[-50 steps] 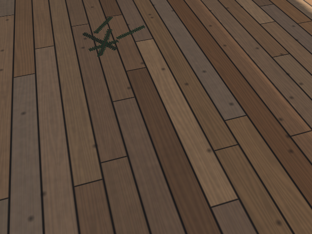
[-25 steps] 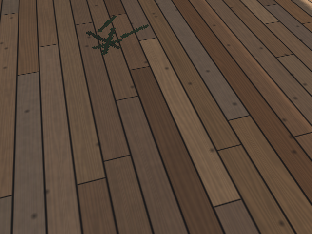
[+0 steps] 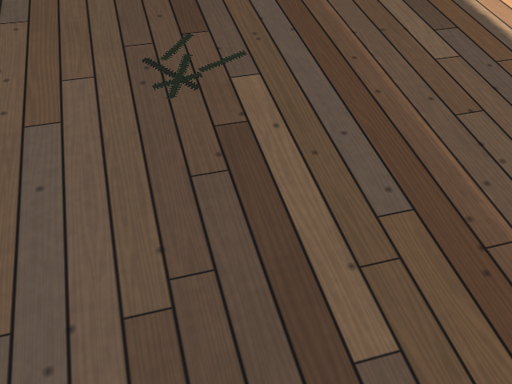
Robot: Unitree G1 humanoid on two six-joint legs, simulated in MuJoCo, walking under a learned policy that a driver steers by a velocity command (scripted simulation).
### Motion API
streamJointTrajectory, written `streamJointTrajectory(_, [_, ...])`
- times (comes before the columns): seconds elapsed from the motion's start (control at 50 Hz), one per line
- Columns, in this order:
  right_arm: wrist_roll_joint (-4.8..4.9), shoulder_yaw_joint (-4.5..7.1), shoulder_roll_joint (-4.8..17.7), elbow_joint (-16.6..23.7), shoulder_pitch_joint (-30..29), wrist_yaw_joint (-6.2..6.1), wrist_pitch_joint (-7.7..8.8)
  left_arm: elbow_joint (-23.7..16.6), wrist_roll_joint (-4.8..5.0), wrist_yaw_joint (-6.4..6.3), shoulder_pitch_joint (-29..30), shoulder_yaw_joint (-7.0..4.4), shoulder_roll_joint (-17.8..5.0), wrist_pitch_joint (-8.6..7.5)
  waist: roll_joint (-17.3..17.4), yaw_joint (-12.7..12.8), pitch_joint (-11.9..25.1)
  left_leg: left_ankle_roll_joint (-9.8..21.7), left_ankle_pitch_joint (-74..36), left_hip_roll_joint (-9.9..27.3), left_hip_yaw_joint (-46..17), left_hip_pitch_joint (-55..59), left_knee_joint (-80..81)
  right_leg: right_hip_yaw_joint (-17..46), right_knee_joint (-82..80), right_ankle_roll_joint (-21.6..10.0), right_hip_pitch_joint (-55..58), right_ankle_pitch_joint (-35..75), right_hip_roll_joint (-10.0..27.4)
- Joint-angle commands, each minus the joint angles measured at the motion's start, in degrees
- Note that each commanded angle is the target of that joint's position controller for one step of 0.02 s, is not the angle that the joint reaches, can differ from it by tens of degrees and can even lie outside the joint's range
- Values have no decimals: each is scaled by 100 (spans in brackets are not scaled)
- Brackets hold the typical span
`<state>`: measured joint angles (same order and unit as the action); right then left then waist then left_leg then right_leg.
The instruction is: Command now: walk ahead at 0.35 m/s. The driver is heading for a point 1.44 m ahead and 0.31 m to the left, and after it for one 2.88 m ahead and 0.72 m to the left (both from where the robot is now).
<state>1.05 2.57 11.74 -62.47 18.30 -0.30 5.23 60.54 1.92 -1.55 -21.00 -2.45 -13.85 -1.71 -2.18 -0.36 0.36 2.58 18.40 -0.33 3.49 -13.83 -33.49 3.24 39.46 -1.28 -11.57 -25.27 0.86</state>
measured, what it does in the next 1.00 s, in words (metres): walks ahead: right foot, then left foot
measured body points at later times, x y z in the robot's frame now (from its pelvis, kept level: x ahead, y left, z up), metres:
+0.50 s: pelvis +0.25 -0.03 -0.01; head +0.29 -0.03 +0.44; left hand +0.46 +0.21 -0.11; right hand +0.16 -0.28 -0.15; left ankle +0.02 +0.10 -0.66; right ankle +0.36 -0.12 -0.73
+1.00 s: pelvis +0.55 +0.02 -0.01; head +0.58 +0.03 +0.44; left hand +0.49 +0.29 -0.16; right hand +0.77 -0.20 -0.11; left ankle +0.67 +0.12 -0.73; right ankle +0.37 -0.12 -0.72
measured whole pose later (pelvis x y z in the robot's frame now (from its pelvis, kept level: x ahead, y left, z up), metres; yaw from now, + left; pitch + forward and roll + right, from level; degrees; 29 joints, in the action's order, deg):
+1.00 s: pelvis +0.55 +0.02 -0.01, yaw +7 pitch +2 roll -2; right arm 1.3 2.9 13.6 -46.4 3.2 2.9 4.8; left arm 58.9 0.0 -1.0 -20.0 -3.1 -15.5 -3.1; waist 0.3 2.4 -1.4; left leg 5.0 4.9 0.3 2.8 -30.3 -33.0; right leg -8.7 26.8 0.5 3.4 -25.9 1.3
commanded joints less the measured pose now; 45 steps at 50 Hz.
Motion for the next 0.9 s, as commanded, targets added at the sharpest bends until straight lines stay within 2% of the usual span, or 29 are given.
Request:
streamJointTrajectory(0.02, [-90,134,988,-222,1572,79,164,-771,96,33,838,-30,-341,-334,1354,-430,-623,1284,1506,2407,-4429,1906,2559,232,2849,-210,-3519,-438,-66])
streamJointTrajectory(0.04, [-66,66,735,-38,1104,87,204,-728,126,94,812,-29,-363,-396,940,-270,-886,1095,1339,2152,-3663,1703,2523,263,3051,-335,-3701,204,206])
streamJointTrajectory(0.06, [-65,35,698,76,818,121,208,-671,76,115,800,-55,-384,-441,742,-175,-862,898,850,1862,-3007,1636,2566,152,2896,-390,-3660,729,376])
streamJointTrajectory(0.08, [-66,-6,609,130,714,138,192,-680,13,124,929,-121,-525,-463,679,-147,-872,736,46,1659,-2448,1645,2588,75,2580,-386,-3607,1108,505])
streamJointTrajectory(0.1, [-90,-64,425,117,811,132,146,-682,-27,160,1017,-162,-569,-457,734,-171,-781,604,-709,1418,-1919,1639,2582,-42,2337,-351,-3398,1340,567])
streamJointTrajectory(0.12, [-116,-89,383,79,1007,108,110,-678,-39,200,1057,-161,-468,-435,827,-199,-679,577,-1368,1292,-1594,1689,2549,-179,2176,-289,-3289,1491,553])
streamJointTrajectory(0.16, [-133,-90,499,59,1253,33,52,-785,-58,242,1359,-124,-266,-375,751,-247,-637,650,-2196,1219,-1241,1741,2549,-360,1762,-128,-3353,1727,516])
streamJointTrajectory(0.22, [-152,-72,701,174,1210,-66,-6,-1149,-53,265,2254,-23,-79,-360,653,-365,-818,676,-2280,1122,-921,1311,2757,-529,473,32,-3073,2288,363])
streamJointTrajectory(0.28, [-102,-27,821,153,1406,-104,-5,-1353,-17,330,2793,19,-130,-366,759,-452,-959,718,-2174,1177,-762,1172,2935,-679,-326,15,-2624,2690,191])
streamJointTrajectory(0.32, [-47,7,830,116,1453,-111,-12,-1486,2,383,3016,28,-195,-387,752,-400,-1054,706,-2378,1332,-708,1437,2880,-602,-644,-107,-2582,2731,183])
streamJointTrajectory(0.36, [-31,59,892,130,1359,-117,-44,-1567,2,434,3021,-8,-327,-431,762,-228,-932,626,-3136,1465,-612,1843,2574,-582,-884,-280,-2371,2556,115])
streamJointTrajectory(0.38, [-48,91,965,166,1264,-117,-66,-1544,-3,443,2812,-66,-457,-448,846,-50,-701,564,-4094,1503,-561,2021,2234,-638,-908,-376,-1992,2408,-10])
streamJointTrajectory(0.4, [-72,127,1046,201,1180,-118,-105,-1449,-4,428,2384,-154,-629,-450,992,204,-323,500,-5225,1507,-504,2138,1680,-750,-835,-482,-1376,2241,-198])
streamJointTrajectory(0.42, [-107,127,1033,249,1062,-113,-163,-1174,14,390,1460,-293,-857,-436,1039,669,240,377,-5960,1334,-345,1979,639,-854,-849,-640,-259,2209,-383])
streamJointTrajectory(0.44, [-142,86,981,365,931,-93,-174,-890,6,330,419,-413,-1110,-398,959,1125,865,205,-5287,1129,-289,962,-729,-390,-740,-882,1409,2177,23])
streamJointTrajectory(0.46, [-157,-93,292,479,1513,-14,-91,-712,-168,280,-483,-537,-1623,-354,-371,913,1887,-151,-2373,188,-169,-1294,-3107,2223,-1004,-1761,3669,971,1615])
streamJointTrajectory(0.48, [-38,-158,129,387,1535,41,94,-648,-156,300,-427,-418,-1319,-334,-1010,831,2385,-151,1241,-357,-971,-2096,-4439,4266,-2230,-2086,3812,323,2237])
streamJointTrajectory(0.5, [138,-12,625,612,962,63,225,-702,-92,323,210,-300,-975,-372,-796,709,1322,0,1060,31,-1147,-2688,-4855,3597,-2443,-1741,2946,160,1975])
streamJointTrajectory(0.52, [212,27,804,769,457,39,286,-830,-90,330,772,-219,-711,-404,-361,519,615,91,554,358,-952,-2678,-4701,2605,-2558,-1508,1912,638,1772])
streamJointTrajectory(0.54, [167,66,780,810,245,-18,279,-870,-145,372,1174,-161,-540,-453,74,275,218,100,99,618,-839,-2400,-4279,1914,-2742,-1344,971,1272,1545])
streamJointTrajectory(0.56, [81,128,753,790,296,-65,201,-866,-202,399,1361,-103,-356,-502,37,49,96,108,-155,819,-851,-1989,-3929,1373,-2894,-1205,389,1663,1289])
streamJointTrajectory(0.58, [55,122,589,767,471,-78,108,-811,-223,418,1382,-83,-309,-511,-107,-95,56,95,-243,892,-852,-1686,-3745,1099,-3040,-1195,25,1753,1171])
streamJointTrajectory(0.6, [40,114,460,759,543,-90,36,-740,-207,414,1288,-84,-337,-522,-136,-152,-14,69,-242,927,-800,-1585,-3578,919,-3169,-1244,-212,1862,1112])
streamJointTrajectory(0.64, [-1,141,497,923,248,-111,-41,-611,-200,346,1068,-108,-529,-542,-131,-185,-254,-49,-522,1000,-714,-1838,-3142,650,-3392,-1332,-451,2009,1073])
streamJointTrajectory(0.7, [-75,174,616,1241,-591,-100,-28,-512,-201,205,692,-138,-735,-515,-7,-4,-434,-217,-1499,1040,-657,-2501,-2037,465,-3492,-1306,-146,2270,1046])
streamJointTrajectory(0.78, [-10,77,444,1445,-1394,36,18,-439,-168,116,334,-151,-884,-487,-9,276,-440,-182,-2597,753,-339,-2204,-568,-204,-3514,-1029,192,2488,910])
streamJointTrajectory(0.84, [46,32,459,1660,-1861,141,0,-280,-139,107,-27,-167,-911,-437,43,450,-556,-74,-2483,643,-377,-2455,-154,-380,-3385,-980,959,2533,1167])
streamJointTrajectory(0.9, [53,32,543,1912,-2115,282,16,-236,-134,87,-104,-206,-950,-313,48,429,-572,153,-1828,536,-360,-2707,75,-534,-2939,-835,1781,3093,1441])
Keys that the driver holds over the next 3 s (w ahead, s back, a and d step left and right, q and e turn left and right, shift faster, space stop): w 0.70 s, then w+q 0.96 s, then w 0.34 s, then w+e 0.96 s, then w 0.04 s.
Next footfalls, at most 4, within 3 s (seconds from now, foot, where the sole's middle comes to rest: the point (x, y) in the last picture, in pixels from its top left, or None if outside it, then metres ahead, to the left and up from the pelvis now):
0.44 right None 0.40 -0.12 -0.76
0.98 left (209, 320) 0.71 0.12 -0.76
1.48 right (254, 231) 1.03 0.00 -0.76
1.98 left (143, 206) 1.12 0.37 -0.76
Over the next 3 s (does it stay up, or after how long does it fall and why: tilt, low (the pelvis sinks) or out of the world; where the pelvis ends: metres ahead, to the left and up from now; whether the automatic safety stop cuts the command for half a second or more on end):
stays up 1.57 0.42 0.00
